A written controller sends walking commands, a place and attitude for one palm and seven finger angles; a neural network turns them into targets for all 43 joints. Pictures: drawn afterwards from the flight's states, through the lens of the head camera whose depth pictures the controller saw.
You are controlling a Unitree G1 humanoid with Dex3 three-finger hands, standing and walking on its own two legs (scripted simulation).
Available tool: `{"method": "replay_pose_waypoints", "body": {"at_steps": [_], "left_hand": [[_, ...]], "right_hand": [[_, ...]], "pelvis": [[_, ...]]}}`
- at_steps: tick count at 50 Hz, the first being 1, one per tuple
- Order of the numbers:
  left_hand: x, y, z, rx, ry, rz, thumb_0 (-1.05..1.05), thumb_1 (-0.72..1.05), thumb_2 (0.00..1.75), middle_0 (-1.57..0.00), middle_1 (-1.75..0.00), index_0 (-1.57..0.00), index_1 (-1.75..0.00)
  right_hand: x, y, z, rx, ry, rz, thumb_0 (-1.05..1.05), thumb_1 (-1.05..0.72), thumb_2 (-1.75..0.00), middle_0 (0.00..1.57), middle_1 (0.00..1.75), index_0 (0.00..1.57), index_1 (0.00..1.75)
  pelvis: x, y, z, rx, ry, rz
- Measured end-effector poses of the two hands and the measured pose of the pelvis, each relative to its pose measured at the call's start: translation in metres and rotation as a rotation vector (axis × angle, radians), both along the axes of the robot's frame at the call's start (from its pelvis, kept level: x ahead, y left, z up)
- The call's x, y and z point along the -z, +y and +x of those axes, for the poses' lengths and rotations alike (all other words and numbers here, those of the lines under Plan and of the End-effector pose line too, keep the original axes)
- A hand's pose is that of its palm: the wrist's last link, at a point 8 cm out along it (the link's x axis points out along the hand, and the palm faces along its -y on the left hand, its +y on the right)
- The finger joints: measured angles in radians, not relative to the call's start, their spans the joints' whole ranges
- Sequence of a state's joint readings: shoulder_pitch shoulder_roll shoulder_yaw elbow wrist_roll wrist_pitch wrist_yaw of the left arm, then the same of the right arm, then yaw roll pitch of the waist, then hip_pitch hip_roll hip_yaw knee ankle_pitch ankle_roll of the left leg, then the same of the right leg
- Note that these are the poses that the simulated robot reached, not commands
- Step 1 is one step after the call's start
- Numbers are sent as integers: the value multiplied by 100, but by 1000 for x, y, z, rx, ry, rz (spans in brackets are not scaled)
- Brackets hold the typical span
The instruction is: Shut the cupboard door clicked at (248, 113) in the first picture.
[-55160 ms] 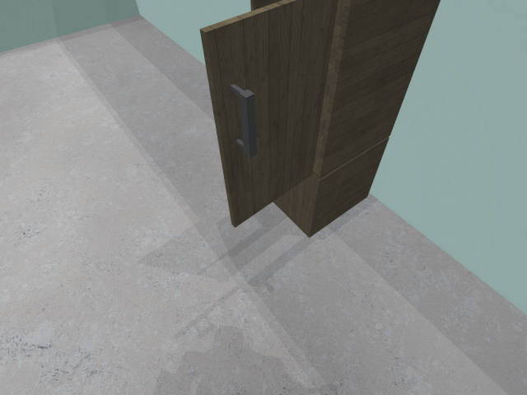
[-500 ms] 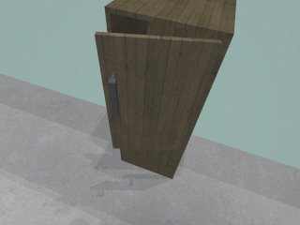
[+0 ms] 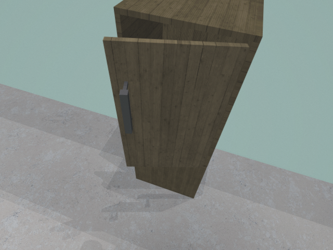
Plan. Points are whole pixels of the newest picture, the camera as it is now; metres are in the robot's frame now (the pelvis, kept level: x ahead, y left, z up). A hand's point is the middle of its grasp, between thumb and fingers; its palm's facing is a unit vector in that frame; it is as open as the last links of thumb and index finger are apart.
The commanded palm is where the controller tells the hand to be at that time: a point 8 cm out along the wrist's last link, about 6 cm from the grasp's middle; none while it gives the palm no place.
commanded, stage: look again from close up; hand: left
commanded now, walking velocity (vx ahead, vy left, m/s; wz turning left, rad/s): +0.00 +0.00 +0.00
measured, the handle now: (127, 108) +0.48 +0.15 +0.05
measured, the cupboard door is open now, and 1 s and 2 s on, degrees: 20 20 20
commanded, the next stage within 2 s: raise the hand and make a fist in 0.58 s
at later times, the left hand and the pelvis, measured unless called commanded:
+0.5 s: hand out of the picture +0.03 +0.17 -0.17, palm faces +0.02 -0.96 -0.26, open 7.4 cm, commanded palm none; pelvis +0.01 -0.02 -0.01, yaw +0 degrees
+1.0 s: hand (110, 235) +0.16 +0.14 -0.02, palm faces +0.07 -1.00 -0.01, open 6.7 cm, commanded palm +0.11 +0.20 -0.05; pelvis -0.05 -0.04 -0.07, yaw +2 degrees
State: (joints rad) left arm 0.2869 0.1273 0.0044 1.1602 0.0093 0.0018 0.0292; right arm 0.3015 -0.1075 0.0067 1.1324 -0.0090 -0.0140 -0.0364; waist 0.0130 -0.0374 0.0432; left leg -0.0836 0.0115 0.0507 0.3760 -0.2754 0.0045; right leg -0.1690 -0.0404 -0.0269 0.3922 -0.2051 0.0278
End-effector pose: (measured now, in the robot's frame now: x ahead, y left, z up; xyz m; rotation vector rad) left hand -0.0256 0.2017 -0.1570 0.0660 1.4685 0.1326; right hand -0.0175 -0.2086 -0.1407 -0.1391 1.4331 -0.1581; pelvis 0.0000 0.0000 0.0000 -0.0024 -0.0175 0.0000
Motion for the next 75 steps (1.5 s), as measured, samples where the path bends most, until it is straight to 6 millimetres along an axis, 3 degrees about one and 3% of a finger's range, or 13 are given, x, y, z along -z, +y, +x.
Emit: {"method": "replay_pose_waypoints", "body": {"at_steps": [17,27,35,36,41,43,45,49,55,59,66,71,75], "left_hand": [[-18,23,27,35,-77,140,0,91,90,-20,-29,-20,-30],[-22,5,49,52,-122,140,0,91,90,-20,-29,-20,-30],[-19,-8,52,50,-131,134,0,92,90,-20,-30,-20,-30],[-23,-5,61,-21,-185,127,1,92,90,-20,-30,-20,-30],[-105,-2,147,-76,-876,188,2,91,90,-22,-31,-22,-32],[-131,-5,170,-74,-1116,163,1,91,90,-23,-33,-23,-34],[-146,-9,181,-46,-1323,118,1,91,90,-26,-36,-25,-36],[-142,-14,166,73,-1557,25,0,91,90,-31,-42,-31,-42],[-97,-1,116,42,-1406,-9,1,90,90,-42,-53,-42,-53],[-107,9,106,35,-1447,56,2,90,90,-49,-61,-49,-61],[-134,12,135,128,-1503,10,2,90,91,-61,-75,-61,-75],[-140,18,144,117,-1405,3,1,90,90,-70,-84,-70,-85],[-149,29,144,94,-1416,45,2,90,90,-78,-92,-78,-93]], "right_hand": [[26,-15,27,-44,-84,52,2,-94,-90,20,30,20,30],[26,-33,29,-52,-70,62,1,-92,-90,20,30,20,30],[23,-48,29,-48,-55,50,0,-92,-90,20,30,20,30],[20,-51,32,-55,-88,22,0,-91,-90,20,30,20,30],[4,-76,77,-52,-462,-75,1,-91,-90,20,30,20,30],[-5,-83,101,-74,-599,-94,1,-91,-90,20,30,20,30],[-14,-89,124,-109,-720,-107,1,-91,-90,20,30,20,30],[-26,-91,164,-195,-899,-126,1,-91,-90,20,30,20,30],[-28,-65,193,-278,-1032,-116,1,-91,-90,19,30,20,30],[-15,-33,187,-326,-1023,-67,1,-91,-90,19,30,20,30],[18,8,141,-301,-860,34,1,-91,-90,20,30,21,30],[19,10,110,-231,-767,35,1,-90,-90,20,30,21,30],[14,0,101,-227,-739,-5,1,-90,-90,20,30,21,30]], "pelvis": [[9,-8,6,-7,2,16],[7,-26,6,-5,8,25],[6,-39,4,-7,13,20],[8,-40,1,-3,2,18],[21,-40,-7,-37,40,15],[27,-40,-16,-43,79,23],[38,-41,-25,-37,122,33],[66,-42,-45,-26,181,43],[95,-35,-65,-44,201,22],[103,-29,-72,-63,205,-6],[99,-18,-77,-73,202,-34],[86,-9,-70,-60,194,-28],[80,-4,-64,-55,193,-25]]}}
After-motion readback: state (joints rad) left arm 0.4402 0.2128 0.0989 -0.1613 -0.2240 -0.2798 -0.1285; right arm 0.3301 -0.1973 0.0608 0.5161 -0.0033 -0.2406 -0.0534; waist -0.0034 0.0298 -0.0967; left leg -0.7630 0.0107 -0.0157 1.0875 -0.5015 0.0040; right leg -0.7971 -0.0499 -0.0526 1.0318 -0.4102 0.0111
